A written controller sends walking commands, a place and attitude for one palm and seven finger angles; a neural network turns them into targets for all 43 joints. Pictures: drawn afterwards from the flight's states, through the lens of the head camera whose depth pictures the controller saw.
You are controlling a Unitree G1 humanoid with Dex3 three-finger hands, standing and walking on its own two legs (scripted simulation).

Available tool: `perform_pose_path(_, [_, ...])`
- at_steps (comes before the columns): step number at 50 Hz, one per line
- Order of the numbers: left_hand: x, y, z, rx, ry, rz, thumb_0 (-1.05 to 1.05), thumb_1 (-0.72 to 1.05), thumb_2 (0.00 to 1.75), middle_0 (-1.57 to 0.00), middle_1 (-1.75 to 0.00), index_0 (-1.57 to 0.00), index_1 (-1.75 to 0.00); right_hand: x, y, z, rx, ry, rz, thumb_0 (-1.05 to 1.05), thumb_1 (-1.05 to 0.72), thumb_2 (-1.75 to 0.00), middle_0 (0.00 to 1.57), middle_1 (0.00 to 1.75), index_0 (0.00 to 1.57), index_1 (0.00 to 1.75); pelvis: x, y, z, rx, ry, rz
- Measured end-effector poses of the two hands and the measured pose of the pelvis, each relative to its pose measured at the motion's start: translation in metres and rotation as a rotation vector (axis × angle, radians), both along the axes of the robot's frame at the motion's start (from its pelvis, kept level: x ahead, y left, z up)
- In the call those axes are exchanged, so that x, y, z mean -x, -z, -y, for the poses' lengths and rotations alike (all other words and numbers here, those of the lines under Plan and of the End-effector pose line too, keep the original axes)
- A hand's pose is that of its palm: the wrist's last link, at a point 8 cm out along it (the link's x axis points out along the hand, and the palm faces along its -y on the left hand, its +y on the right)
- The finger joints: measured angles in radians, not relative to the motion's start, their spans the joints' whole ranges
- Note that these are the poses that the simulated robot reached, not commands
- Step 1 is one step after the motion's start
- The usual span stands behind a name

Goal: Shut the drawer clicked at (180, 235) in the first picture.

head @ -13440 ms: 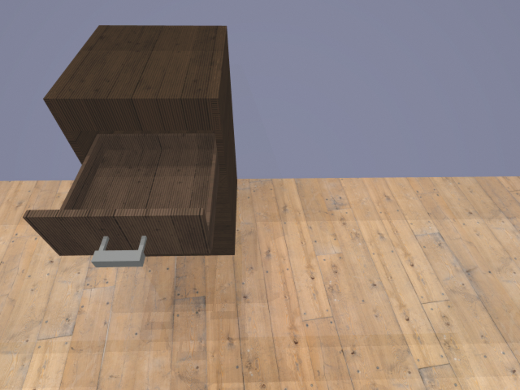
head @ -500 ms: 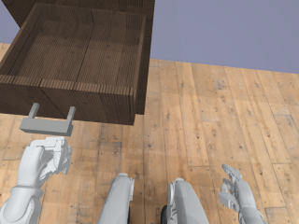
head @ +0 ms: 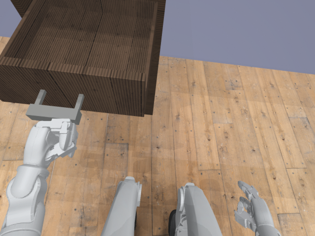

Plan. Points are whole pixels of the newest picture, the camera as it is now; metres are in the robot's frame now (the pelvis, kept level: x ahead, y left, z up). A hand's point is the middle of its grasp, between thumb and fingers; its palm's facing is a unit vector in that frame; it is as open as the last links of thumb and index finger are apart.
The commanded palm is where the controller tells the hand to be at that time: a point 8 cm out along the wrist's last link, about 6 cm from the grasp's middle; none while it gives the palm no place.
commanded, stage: push the drawer shut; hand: left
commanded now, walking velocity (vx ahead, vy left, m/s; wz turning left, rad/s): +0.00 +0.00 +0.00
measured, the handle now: (58, 105) +0.39 +0.27 +0.04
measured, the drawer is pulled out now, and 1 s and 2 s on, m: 0.27 0.15 0.02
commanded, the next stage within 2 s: none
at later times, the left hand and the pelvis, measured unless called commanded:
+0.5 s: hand (79, 113) +0.38 +0.22 +0.03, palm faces -0.03 -1.00 -0.06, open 3.0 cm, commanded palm +0.39 +0.26 +0.04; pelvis +0.00 +0.01 +0.01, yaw +0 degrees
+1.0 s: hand (86, 94) +0.43 +0.22 +0.03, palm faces -0.01 -1.00 -0.07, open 3.1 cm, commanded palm +0.44 +0.25 +0.04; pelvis +0.00 +0.00 +0.01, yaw -1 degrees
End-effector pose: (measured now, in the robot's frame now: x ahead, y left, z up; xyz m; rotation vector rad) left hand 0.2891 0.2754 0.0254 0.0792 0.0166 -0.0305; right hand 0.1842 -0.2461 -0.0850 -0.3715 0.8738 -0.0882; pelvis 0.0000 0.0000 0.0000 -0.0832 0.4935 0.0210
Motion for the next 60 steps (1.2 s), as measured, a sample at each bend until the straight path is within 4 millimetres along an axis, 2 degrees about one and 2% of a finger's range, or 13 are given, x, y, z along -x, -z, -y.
perform_pose_path(9, [-0.029,-0.003,-0.002,0.007,0.015,-0.019,-0.03,0.75,0.94,-1.4,-1.6,-1.4,-1.6,0.017,-0.007,-0.003,0.006,0.022,-0.019,0.01,-0.91,-0.89,0.2,0.3,0.2,0.3,0.005,-0.005,-0.004,0.002,0.004,0.009])
perform_pose_path(22, [-0.065,-0.004,-0.003,0.018,-0.001,-0.014,0.0,0.73,0.91,-1.39,-1.6,-1.39,-1.6,0.044,-0.011,0.002,0.024,0.066,-0.107,0.01,-0.91,-0.89,0.2,0.3,0.2,0.3,0.001,-0.013,-0.009,0.001,0.009,0.001])
perform_pose_path(46, [-0.114,-0.005,0.001,0.008,-0.021,0.0,0.01,0.75,0.93,-1.4,-1.6,-1.39,-1.6,0.062,0.0,0.014,0.025,0.092,-0.211,0.01,-0.91,-0.89,0.2,0.3,0.2,0.3,-0.001,-0.012,-0.001,-0.004,0.011,-0.015])
perform_pose_path(60, [-0.149,-0.006,0.006,0.004,-0.034,0.008,0.03,0.78,0.95,-1.4,-1.6,-1.4,-1.6,0.099,0.008,0.024,0.048,0.127,-0.304,0.01,-0.91,-0.89,0.2,0.3,0.2,0.3,0.006,-0.004,0.002,-0.003,0.012,-0.028])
